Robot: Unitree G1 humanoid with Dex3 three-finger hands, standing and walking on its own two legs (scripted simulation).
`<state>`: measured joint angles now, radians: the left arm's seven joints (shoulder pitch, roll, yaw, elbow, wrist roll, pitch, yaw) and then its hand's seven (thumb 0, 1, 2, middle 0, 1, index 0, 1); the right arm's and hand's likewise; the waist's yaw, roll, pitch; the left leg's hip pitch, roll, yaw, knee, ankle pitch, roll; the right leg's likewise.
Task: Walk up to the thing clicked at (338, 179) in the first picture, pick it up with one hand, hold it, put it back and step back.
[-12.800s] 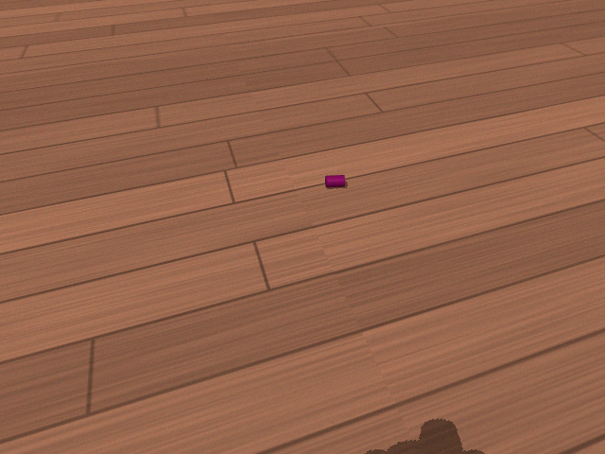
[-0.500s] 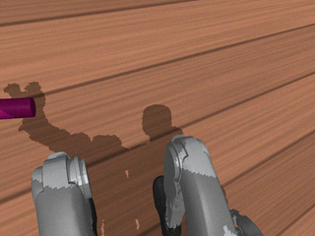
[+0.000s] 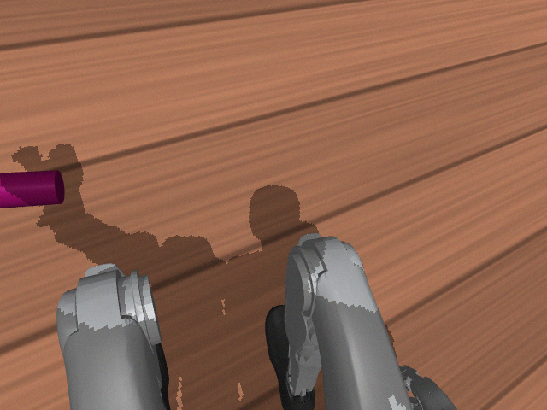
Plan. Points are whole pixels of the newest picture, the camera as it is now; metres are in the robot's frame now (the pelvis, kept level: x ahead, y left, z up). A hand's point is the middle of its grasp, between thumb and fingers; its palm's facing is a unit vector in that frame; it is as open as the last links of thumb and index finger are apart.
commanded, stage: rise first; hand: left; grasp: from above
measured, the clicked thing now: (28, 188) +0.47 +0.34 -0.28
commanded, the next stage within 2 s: none
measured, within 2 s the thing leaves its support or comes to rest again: neither
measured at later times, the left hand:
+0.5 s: hand out of the picture +0.43 +0.38 -0.14, palm faces -0.45 -0.07 -0.89, open 13.1 cm
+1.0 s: hand out of the picture +0.43 +0.38 -0.15, palm faces -0.44 -0.06 -0.90, open 13.1 cm
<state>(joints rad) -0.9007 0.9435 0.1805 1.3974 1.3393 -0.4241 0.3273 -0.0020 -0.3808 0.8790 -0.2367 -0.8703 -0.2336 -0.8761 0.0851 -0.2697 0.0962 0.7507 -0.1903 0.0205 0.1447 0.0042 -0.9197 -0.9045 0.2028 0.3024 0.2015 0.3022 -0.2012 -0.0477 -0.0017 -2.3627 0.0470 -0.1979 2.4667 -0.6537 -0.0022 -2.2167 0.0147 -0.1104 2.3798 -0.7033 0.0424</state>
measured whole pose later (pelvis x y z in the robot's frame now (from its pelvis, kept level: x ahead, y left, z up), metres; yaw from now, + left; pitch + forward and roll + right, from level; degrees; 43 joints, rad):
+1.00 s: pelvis +0.00 +0.00 +0.00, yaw +0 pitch +30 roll -10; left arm -0.91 0.95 0.18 1.40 1.35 -0.43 0.33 0.00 -0.36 0.86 -0.28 -0.81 -0.27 -0.82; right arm 0.09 -0.27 0.11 0.74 -0.19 0.02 0.15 0.00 -0.91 -0.90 0.20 0.30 0.20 0.30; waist -0.21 -0.05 0.00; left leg -2.37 0.04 -0.20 2.47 -0.65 0.00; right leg -2.22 0.01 -0.11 2.38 -0.70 0.04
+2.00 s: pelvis +0.00 +0.00 +0.00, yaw +0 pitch +30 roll -10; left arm -0.92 0.95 0.17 1.42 1.35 -0.43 0.33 0.00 -0.36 0.88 -0.28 -0.78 -0.26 -0.80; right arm 0.10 -0.27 0.11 0.74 -0.18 0.00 0.15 0.00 -0.91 -0.90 0.20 0.30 0.20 0.30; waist -0.22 -0.04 0.00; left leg -2.37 0.04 -0.20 2.47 -0.65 0.00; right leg -2.22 0.01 -0.11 2.38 -0.70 0.05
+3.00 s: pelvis +0.00 +0.00 +0.00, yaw +0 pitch +30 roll -11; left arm -0.91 0.96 0.17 1.42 1.35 -0.43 0.33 0.00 -0.39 0.90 -0.25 -0.79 -0.23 -0.81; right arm 0.10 -0.27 0.12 0.74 -0.19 0.00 0.15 0.00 -0.91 -0.90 0.20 0.30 0.20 0.30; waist -0.22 -0.05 0.01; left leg -2.37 0.03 -0.21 2.48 -0.65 0.00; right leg -2.22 0.02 -0.11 2.39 -0.70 0.05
